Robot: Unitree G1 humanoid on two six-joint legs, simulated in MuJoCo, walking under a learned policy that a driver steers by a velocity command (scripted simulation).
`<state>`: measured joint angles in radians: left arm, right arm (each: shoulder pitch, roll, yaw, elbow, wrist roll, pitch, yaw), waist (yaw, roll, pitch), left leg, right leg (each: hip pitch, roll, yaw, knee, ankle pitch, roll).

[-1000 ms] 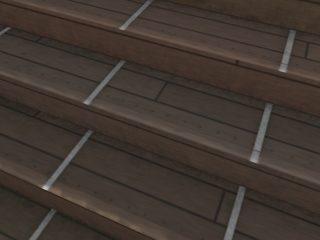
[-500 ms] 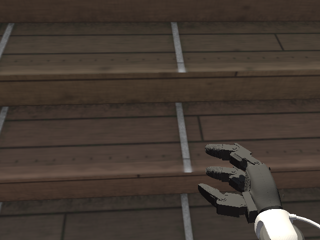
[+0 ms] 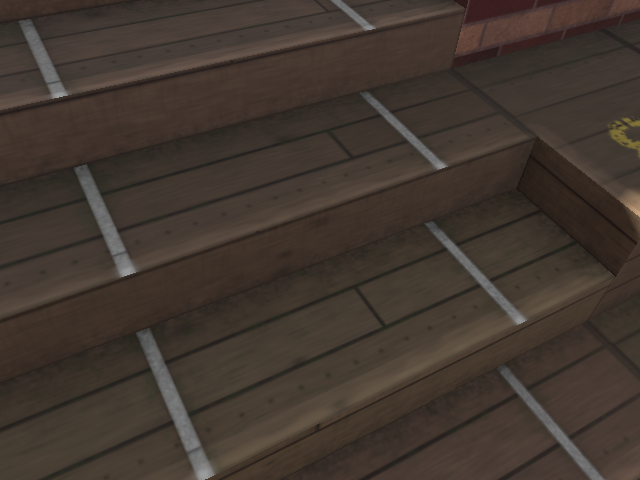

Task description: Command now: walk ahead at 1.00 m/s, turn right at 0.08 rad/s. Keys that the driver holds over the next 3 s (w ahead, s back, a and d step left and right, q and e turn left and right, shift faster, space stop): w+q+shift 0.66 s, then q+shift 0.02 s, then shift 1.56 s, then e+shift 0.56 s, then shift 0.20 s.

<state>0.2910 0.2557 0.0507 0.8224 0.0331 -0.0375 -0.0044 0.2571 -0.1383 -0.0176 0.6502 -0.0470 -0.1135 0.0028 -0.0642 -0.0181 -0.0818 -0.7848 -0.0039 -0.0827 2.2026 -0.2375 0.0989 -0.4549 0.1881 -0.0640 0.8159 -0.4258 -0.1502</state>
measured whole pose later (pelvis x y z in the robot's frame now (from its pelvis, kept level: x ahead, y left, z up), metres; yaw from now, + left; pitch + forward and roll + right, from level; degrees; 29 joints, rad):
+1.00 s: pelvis +0.76 +0.29 +0.45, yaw +36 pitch +8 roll +1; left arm 0.27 0.28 0.08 0.90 0.07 -0.08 -0.12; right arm 0.16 -0.21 0.02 0.77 -0.01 0.01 0.08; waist -0.01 -0.03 -0.14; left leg -0.69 -0.11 -0.07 0.80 -0.22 0.06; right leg -0.64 0.05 0.11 1.65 -0.15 -0.09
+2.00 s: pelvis +0.94 +0.38 +0.52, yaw +38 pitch +4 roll -3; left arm 0.04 0.15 -0.09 0.85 0.00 -0.01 -0.09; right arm 0.33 -0.24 -0.02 0.92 -0.01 -0.12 0.10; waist 0.01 0.05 -0.06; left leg -0.03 0.07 0.03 0.20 -0.16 -0.01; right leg -0.82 -0.05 -0.07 1.30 -0.54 0.03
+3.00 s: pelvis +1.06 +0.32 +0.64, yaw +11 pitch +5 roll +3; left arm 0.28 0.22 -0.02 0.68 0.03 -0.12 -0.02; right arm 0.12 -0.26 -0.02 0.61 -0.03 -0.03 -0.05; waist 0.04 -0.04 -0.08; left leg -0.92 -0.03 -0.03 1.81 -0.29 -0.14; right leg -0.40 0.16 0.26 0.64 -0.29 -0.09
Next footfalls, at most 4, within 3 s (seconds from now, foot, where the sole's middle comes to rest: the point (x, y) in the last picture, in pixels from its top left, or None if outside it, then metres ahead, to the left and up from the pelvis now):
0.24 left None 0.28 0.12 -0.58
0.56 right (257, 337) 0.67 0.08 -0.43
0.88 left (40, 223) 0.81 0.44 -0.28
1.36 right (123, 55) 1.11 0.33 -0.13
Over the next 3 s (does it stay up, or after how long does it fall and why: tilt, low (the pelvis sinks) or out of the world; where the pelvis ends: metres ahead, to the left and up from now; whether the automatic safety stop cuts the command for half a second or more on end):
stays up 1.06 0.32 0.64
